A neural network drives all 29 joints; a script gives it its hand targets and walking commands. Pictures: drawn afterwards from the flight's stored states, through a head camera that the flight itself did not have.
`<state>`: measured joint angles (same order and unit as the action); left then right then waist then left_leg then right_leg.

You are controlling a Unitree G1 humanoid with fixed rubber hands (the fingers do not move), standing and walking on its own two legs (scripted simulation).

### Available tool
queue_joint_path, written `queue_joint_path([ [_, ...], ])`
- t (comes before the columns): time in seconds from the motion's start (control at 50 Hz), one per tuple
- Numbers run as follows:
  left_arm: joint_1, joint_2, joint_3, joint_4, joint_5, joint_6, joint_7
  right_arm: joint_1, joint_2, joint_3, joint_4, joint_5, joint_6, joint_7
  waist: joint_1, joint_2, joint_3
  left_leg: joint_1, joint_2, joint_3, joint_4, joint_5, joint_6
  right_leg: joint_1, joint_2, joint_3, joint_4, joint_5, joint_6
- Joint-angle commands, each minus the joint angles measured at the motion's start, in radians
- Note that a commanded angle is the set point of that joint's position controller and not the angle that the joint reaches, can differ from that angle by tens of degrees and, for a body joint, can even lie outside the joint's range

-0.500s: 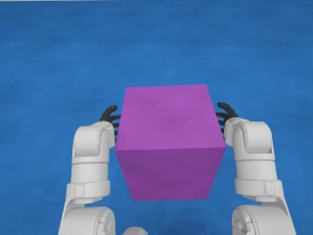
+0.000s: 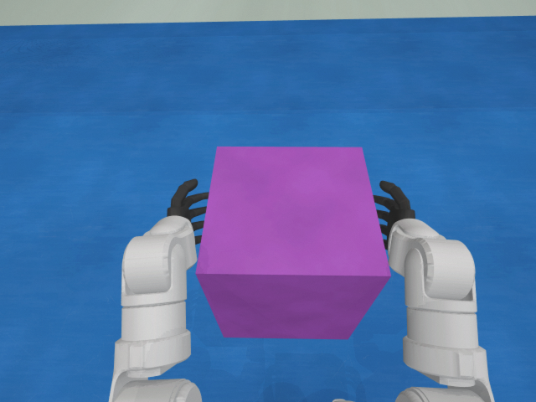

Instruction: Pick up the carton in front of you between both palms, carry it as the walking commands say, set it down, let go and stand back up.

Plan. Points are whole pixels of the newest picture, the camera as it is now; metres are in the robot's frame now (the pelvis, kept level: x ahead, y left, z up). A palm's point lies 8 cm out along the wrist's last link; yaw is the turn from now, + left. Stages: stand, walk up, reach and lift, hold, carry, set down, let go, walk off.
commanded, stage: carry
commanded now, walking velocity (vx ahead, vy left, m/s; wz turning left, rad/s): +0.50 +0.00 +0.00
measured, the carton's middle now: (287, 250) +0.36 -0.01 +0.02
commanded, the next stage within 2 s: none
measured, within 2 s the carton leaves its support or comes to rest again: neither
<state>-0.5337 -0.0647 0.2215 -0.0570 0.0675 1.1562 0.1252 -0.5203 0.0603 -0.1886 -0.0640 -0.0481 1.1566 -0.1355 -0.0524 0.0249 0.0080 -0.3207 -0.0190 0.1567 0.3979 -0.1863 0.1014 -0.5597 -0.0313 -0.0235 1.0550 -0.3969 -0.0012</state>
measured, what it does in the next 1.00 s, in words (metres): walks ahead: right foot, then left foot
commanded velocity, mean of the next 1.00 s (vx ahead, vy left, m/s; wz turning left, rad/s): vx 0.44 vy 0.00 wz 0.00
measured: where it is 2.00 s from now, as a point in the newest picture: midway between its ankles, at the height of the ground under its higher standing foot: (277, 252)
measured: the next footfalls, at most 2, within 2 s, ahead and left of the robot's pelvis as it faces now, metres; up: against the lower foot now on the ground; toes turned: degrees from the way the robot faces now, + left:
right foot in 0.24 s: +0.33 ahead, -0.14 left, +0.00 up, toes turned -9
left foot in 0.70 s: +0.63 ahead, +0.09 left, +0.00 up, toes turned +14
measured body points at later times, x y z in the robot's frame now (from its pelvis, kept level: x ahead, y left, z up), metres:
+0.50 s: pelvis +0.32 -0.06 +0.01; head +0.31 -0.07 +0.46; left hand +0.58 +0.11 +0.07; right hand +0.60 -0.19 +0.07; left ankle +0.38 +0.10 -0.69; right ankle +0.29 -0.14 -0.74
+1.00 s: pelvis +0.64 -0.01 +0.01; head +0.64 +0.00 +0.46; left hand +0.92 +0.15 +0.08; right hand +0.92 -0.16 +0.08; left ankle +0.59 +0.08 -0.74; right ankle +0.73 -0.15 -0.70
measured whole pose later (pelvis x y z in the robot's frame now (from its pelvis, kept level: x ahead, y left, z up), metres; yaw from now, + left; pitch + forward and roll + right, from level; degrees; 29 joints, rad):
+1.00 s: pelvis +0.64 -0.01 +0.01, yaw +1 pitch +4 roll -1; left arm -0.15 -0.13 0.11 -0.35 0.11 1.20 0.10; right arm -0.14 0.13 -0.10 -0.34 -0.10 1.18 -0.09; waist -0.02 -0.01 -0.08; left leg -0.16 0.04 0.22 0.30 -0.22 0.04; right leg -0.58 -0.10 -0.11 0.74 -0.21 0.01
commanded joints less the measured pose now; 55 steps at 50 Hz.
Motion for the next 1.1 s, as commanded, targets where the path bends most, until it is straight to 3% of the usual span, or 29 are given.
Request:
queue_joint_path([
  [0.0, -0.473, -1.009, -0.711, -0.072, -0.329, 0.002, -0.228, -0.61, 1.061, 0.756, -0.137, 0.444, 0.009, 0.279, 0.032, 0.071, -0.467, 0.456, 0.264, -0.254, -0.11, 0.478, 0.078, -0.053, -0.01, -0.052, -0.218, 0.059, 0.027],
  [0.08, -0.366, -1.028, -0.752, -0.118, -0.307, 0.012, -0.233, -0.422, 1.041, 0.733, -0.122, 0.382, 0.028, 0.301, 0.029, 0.146, -0.388, 0.429, 0.212, -0.115, -0.119, 0.567, 0.017, 0.024, 0.011, -0.134, -0.47, 0.266, 0.034],
  [0.12, -0.34, -1.029, -0.783, -0.152, -0.322, 0.018, -0.246, -0.348, 1.023, 0.734, -0.126, 0.352, 0.029, 0.306, 0.024, 0.162, -0.354, 0.429, 0.204, -0.079, -0.111, 0.57, 0.002, 0.063, 0.022, -0.159, -0.557, 0.34, 0.029],
  [0.16, -0.307, -1.023, -0.806, -0.176, -0.341, 0.026, -0.263, -0.283, 1.008, 0.74, -0.139, 0.326, 0.027, 0.306, 0.03, 0.159, -0.348, 0.414, 0.205, -0.048, -0.048, 0.573, -0.02, 0.168, 0.028, -0.188, -0.638, 0.385, 0.016],
  [0.2, -0.244, -1.018, -0.813, -0.176, -0.349, 0.03, -0.281, -0.217, 0.989, 0.749, -0.155, 0.309, 0.027, 0.305, 0.05, 0.095, -0.407, 0.261, 0.169, 0.023, 0.165, 0.491, -0.068, 0.475, 0.035, -0.22, -0.663, 0.33, -0.004],
  [0.22, -0.194, -1.005, -0.807, -0.168, -0.346, 0.033, -0.289, -0.199, 0.971, 0.752, -0.167, 0.302, 0.028, 0.306, 0.069, -0.014, -0.462, 0.097, 0.144, 0.027, 0.386, 0.202, -0.095, 0.646, -0.138, 0.01, -0.674, 0.197, -0.035],
  [0.24, -0.169, -0.971, -0.793, -0.142, -0.329, 0.028, -0.294, -0.205, 0.991, 0.768, -0.18, 0.312, 0.038, 0.306, 0.081, -0.252, -0.485, -0.218, 0.033, -0.007, 0.645, -0.055, -0.126, 0.839, -0.37, 0.43, -0.75, 0.093, -0.181],
  [0.26, -0.131, -1.011, -0.794, -0.136, -0.334, 0.025, -0.298, -0.195, 0.988, 0.769, -0.189, 0.313, 0.038, 0.31, 0.076, -0.291, -0.44, -0.38, 0.016, -0.093, 0.786, -0.3, -0.102, 0.822, -0.42, 0.562, -0.816, 0.146, -0.24],
  [0.28, -0.125, -1.037, -0.801, -0.169, -0.348, 0.022, -0.304, -0.192, 1.012, 0.779, -0.201, 0.32, 0.032, 0.313, 0.072, -0.22, -0.408, -0.403, 0.078, -0.142, 0.842, -0.296, -0.077, 0.763, -0.4, 0.469, -0.809, 0.211, -0.227],
  [0.32, -0.159, -1.068, -0.818, -0.234, -0.374, 0.013, -0.311, -0.195, 1.045, 0.8, -0.242, 0.334, 0.017, 0.314, 0.068, -0.069, -0.373, -0.369, 0.143, -0.16, 0.784, -0.177, -0.074, 0.628, -0.341, 0.289, -0.827, 0.263, -0.167],
  [0.36, -0.167, -1.063, -0.834, -0.279, -0.395, 0.01, -0.313, -0.175, 1.059, 0.81, -0.266, 0.341, 0.007, 0.307, 0.066, -0.103, -0.366, -0.304, 0.153, -0.132, 0.663, -0.099, -0.091, 0.548, -0.292, 0.151, -0.869, 0.217, -0.127],
  [0.4, -0.125, -1.044, -0.836, -0.292, -0.402, 0.009, -0.316, -0.132, 1.054, 0.815, -0.279, 0.334, 0.002, 0.296, 0.066, -0.144, -0.355, -0.294, 0.145, -0.097, 0.553, -0.059, -0.114, 0.54, -0.267, 0.078, -0.906, 0.198, -0.128],
  [0.48, -0.052, -0.994, -0.831, -0.298, -0.393, 0.014, -0.318, -0.062, 1.016, 0.816, -0.288, 0.319, 0.006, 0.284, 0.068, -0.145, -0.297, -0.304, 0.124, -0.028, 0.304, 0.045, -0.133, 0.589, -0.227, -0.019, -0.906, 0.343, -0.125],
  [0.6, -0.024, -0.921, -0.812, -0.327, -0.367, 0.04, -0.305, -0.066, 0.943, 0.815, -0.337, 0.332, 0.039, 0.285, 0.073, -0.183, -0.21, -0.246, 0.087, 0.034, 0.119, 0.139, -0.094, 0.642, -0.215, -0.09, -0.844, 0.524, -0.097],
  [0.64, -0.029, -0.902, -0.811, -0.327, -0.361, 0.051, -0.3, -0.066, 0.921, 0.805, -0.335, 0.334, 0.051, 0.288, 0.07, -0.182, -0.219, -0.14, 0.063, 0.073, 0.079, 0.109, -0.076, 0.639, -0.21, -0.121, -0.749, 0.631, -0.078],
  [0.66, -0.05, -0.889, -0.812, -0.327, -0.362, 0.057, -0.298, -0.067, 0.91, 0.797, -0.324, 0.333, 0.056, 0.289, 0.056, -0.154, -0.254, 0.001, 0.02, 0.12, 0.038, 0.084, -0.07, 0.596, -0.179, -0.173, -0.62, 0.694, -0.059],
  [0.68, -0.062, -0.875, -0.814, -0.326, -0.361, 0.063, -0.295, -0.061, 0.895, 0.785, -0.305, 0.332, 0.06, 0.29, 0.042, -0.109, -0.32, 0.225, 0.022, 0.106, 0.061, 0.032, -0.062, 0.473, -0.147, -0.206, -0.454, 0.668, -0.033],
  [0.7, -0.087, -0.861, -0.818, -0.335, -0.363, 0.071, -0.293, -0.059, 0.877, 0.771, -0.293, 0.321, 0.061, 0.292, 0.024, 0.047, -0.393, 0.429, 0.229, -0.228, -0.02, -0.145, -0.003, 0.256, -0.088, -0.2, -0.198, 0.441, 0.009],
  [0.72, -0.126, -0.871, -0.827, -0.351, -0.372, 0.081, -0.292, -0.076, 0.883, 0.766, -0.261, 0.317, 0.057, 0.295, 0.022, 0.304, -0.442, 0.618, 0.439, -0.627, -0.129, -0.142, 0.129, -0.043, 0.037, -0.156, 0.075, 0.03, 0.042],
  [0.74, -0.138, -0.886, -0.835, -0.33, -0.377, 0.08, -0.294, -0.066, 0.91, 0.765, -0.253, 0.33, 0.055, 0.295, 0.026, 0.272, -0.424, 0.593, 0.445, -0.647, -0.157, 0.027, 0.148, -0.141, 0.016, -0.034, 0.226, -0.095, 0.015],
  [0.76, -0.145, -0.919, -0.832, -0.317, -0.384, 0.074, -0.298, -0.08, 0.939, 0.771, -0.265, 0.335, 0.051, 0.296, 0.023, 0.194, -0.42, 0.55, 0.423, -0.54, -0.123, 0.163, 0.14, -0.163, -0.028, 0.004, 0.281, -0.079, -0.009],
  [0.78, -0.144, -0.951, -0.831, -0.31, -0.388, 0.065, -0.3, -0.096, 0.971, 0.778, -0.275, 0.338, 0.044, 0.297, 0.027, 0.074, -0.42, 0.499, 0.407, -0.459, -0.109, 0.2, 0.11, -0.158, -0.072, 0.029, 0.249, -0.026, -0.02],
  [0.8, -0.133, -0.976, -0.834, -0.308, -0.384, 0.056, -0.301, -0.114, 1.003, 0.788, -0.29, 0.347, 0.037, 0.3, 0.036, 0.019, -0.405, 0.423, 0.387, -0.381, -0.13, 0.199, 0.071, -0.12, -0.103, 0.037, 0.171, 0.031, -0.023],
  [0.82, -0.126, -0.99, -0.839, -0.31, -0.377, 0.047, -0.3, -0.126, 1.023, 0.797, -0.301, 0.354, 0.029, 0.303, 0.043, 0.031, -0.404, 0.378, 0.368, -0.316, -0.157, 0.138, 0.042, -0.083, -0.11, 0.03, 0.091, 0.069, -0.02],
  [0.88, -0.091, -1.026, -0.846, -0.316, -0.362, 0.027, -0.291, -0.114, 1.032, 0.811, -0.324, 0.365, 0.019, 0.312, 0.044, 0.091, -0.372, 0.315, 0.331, -0.196, -0.225, 0.058, 0.039, -0.043, -0.094, -0.034, -0.102, 0.132, 0.003],
  [0.92, -0.074, -1.016, -0.845, -0.335, -0.354, 0.022, -0.283, -0.105, 1.017, 0.813, -0.347, 0.371, 0.02, 0.315, 0.045, 0.092, -0.334, 0.315, 0.305, -0.117, -0.215, 0.216, 0.04, -0.027, -0.078, -0.078, -0.257, 0.172, 0.02],
  [1.0, -0.045, -0.965, -0.839, -0.367, -0.35, 0.038, -0.274, -0.053, 0.958, 0.798, -0.366, 0.357, 0.034, 0.309, 0.037, 0.139, -0.307, 0.33, 0.253, 0.008, -0.12, 0.536, -0.011, 0.072, -0.016, -0.167, -0.474, 0.323, 0.018],
  [1.04, -0.036, -0.938, -0.836, -0.364, -0.355, 0.053, -0.278, -0.029, 0.933, 0.786, -0.353, 0.335, 0.044, 0.305, 0.036, 0.134, -0.308, 0.33, 0.232, 0.041, -0.052, 0.551, -0.039, 0.157, 0.002, -0.193, -0.558, 0.419, 0.018],
  [1.08, -0.031, -0.92, -0.827, -0.35, -0.353, 0.065, -0.287, -0.024, 0.912, 0.775, -0.332, 0.317, 0.055, 0.303, 0.051, 0.076, -0.302, 0.261, 0.184, 0.087, 0.09, 0.481, -0.094, 0.351, 0.014, -0.225, -0.722, 0.581, 0.021],
])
